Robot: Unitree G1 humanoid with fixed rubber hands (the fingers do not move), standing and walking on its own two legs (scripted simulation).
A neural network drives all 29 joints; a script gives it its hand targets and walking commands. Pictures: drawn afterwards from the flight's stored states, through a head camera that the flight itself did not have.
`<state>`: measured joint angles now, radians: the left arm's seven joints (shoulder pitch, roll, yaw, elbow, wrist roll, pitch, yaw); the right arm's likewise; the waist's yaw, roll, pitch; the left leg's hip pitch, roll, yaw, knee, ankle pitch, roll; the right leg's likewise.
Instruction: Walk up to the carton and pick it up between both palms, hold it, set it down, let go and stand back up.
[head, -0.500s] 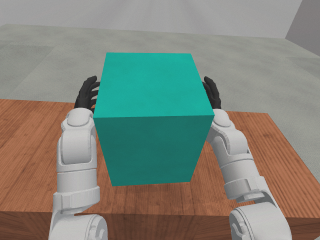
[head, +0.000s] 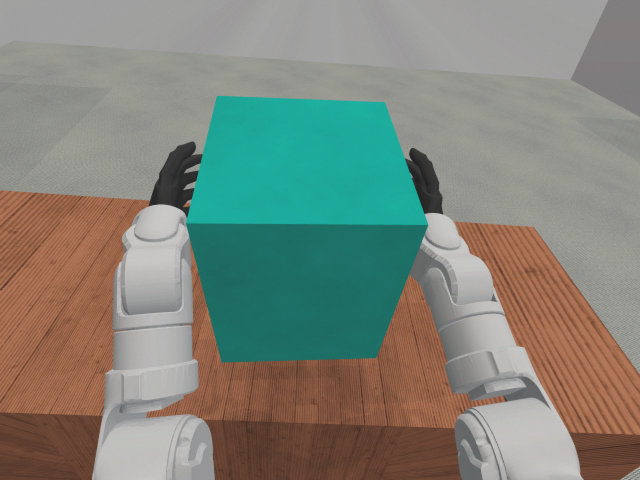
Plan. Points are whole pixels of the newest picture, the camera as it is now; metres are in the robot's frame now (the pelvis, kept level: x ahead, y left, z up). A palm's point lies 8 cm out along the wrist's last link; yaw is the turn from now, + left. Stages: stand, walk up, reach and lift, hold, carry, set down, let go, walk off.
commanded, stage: hold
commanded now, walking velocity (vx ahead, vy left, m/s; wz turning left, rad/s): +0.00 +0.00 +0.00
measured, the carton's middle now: (301, 235) +0.36 +0.01 +0.17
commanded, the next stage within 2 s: none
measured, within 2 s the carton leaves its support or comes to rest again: neither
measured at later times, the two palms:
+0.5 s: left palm (167, 210) +0.35 +0.16 +0.21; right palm (418, 216) +0.36 -0.13 +0.21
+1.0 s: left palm (174, 210) +0.35 +0.16 +0.21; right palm (424, 216) +0.36 -0.14 +0.21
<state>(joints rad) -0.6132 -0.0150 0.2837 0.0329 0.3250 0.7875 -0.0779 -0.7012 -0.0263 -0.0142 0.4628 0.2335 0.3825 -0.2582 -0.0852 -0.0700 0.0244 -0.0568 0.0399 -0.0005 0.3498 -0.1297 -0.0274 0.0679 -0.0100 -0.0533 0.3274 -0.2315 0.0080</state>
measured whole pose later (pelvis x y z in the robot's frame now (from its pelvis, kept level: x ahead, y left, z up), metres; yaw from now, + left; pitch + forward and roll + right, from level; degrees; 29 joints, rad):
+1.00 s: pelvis +0.01 +0.00 +0.00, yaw +0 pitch -10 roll +0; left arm -0.58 -0.03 0.27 0.01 0.32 0.79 -0.06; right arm -0.68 -0.04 0.00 0.45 0.25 0.39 -0.26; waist -0.09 -0.06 0.02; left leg -0.04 0.04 0.01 0.35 -0.14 -0.02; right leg 0.08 -0.01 -0.04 0.32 -0.23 0.01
